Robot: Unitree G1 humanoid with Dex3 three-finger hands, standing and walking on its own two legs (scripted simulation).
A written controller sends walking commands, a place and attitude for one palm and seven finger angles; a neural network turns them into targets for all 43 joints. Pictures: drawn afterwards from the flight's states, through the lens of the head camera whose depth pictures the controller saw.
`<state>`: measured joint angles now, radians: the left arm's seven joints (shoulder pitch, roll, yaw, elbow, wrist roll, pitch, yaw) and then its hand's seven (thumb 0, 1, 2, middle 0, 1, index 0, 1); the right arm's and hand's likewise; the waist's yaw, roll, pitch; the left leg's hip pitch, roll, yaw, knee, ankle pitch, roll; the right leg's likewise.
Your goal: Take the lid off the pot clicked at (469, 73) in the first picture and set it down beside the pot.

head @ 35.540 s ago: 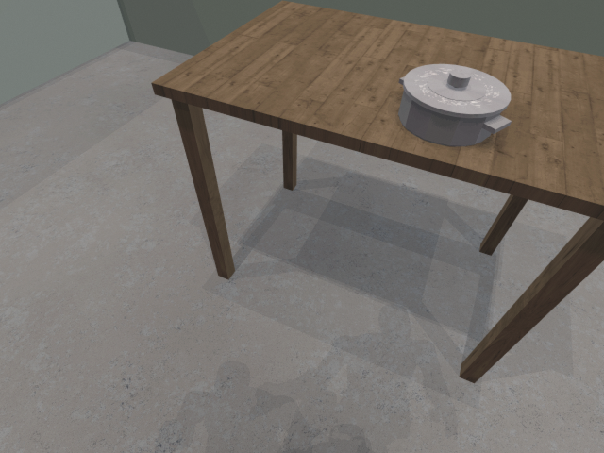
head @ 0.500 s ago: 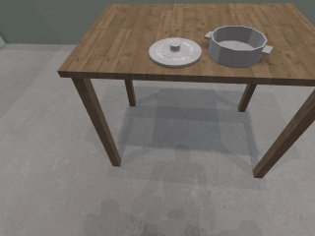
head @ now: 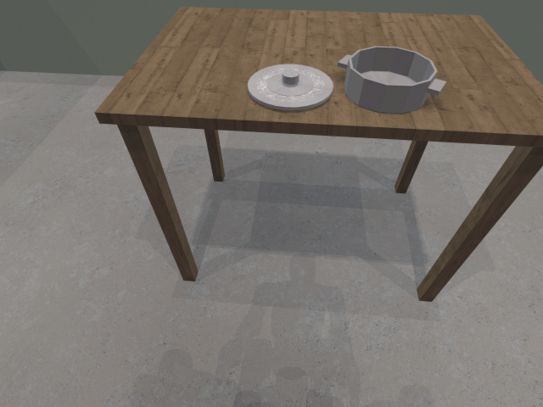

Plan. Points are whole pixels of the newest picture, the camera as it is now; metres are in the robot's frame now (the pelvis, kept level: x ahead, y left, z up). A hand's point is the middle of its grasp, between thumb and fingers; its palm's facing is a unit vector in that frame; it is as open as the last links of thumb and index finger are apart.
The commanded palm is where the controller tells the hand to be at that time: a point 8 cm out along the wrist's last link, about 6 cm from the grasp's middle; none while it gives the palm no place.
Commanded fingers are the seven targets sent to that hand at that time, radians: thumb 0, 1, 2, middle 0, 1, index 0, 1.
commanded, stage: stop stepping back and stand still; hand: left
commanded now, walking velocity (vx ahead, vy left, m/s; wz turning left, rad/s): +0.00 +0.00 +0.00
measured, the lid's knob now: (290, 76) +0.80 -0.02 +0.09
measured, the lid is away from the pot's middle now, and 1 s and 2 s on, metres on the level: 0.23 0.23 0.23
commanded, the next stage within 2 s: let the arm hang, fingers relaxed in 0.64 s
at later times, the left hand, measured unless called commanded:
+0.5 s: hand out of the picture -0.07 +0.16 -0.18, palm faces +0.03 -0.99 -0.13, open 7.4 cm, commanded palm none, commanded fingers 0.00 0.90 0.90 -0.20 -0.30 -0.20 -0.30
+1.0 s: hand out of the picture -0.02 +0.17 -0.18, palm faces +0.05 -0.99 -0.17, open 7.4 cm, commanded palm none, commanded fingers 0.00 0.90 0.90 -0.20 -0.30 -0.20 -0.30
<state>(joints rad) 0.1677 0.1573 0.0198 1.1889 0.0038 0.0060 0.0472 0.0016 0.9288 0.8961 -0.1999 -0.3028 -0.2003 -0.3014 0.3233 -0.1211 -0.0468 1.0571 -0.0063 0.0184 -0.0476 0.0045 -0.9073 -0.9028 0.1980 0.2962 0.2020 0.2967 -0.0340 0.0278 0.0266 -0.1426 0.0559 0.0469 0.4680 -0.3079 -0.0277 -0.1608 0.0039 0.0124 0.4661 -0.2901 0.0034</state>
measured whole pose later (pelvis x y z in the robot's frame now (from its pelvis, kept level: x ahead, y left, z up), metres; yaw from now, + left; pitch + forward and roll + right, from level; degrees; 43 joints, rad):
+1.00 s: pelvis -0.01 +0.02 +0.00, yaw +1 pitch -1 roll +0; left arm 0.25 0.11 0.02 1.23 0.01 -0.01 0.04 0.00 0.91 0.90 -0.20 -0.30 -0.20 -0.30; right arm 0.35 -0.09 -0.04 1.10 -0.01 -0.01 -0.05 0.00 -0.91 -0.90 0.20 0.30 0.20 0.30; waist -0.02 0.01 0.03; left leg -0.17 0.03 0.04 0.48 -0.31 0.00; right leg -0.17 -0.02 0.01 0.46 -0.28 0.03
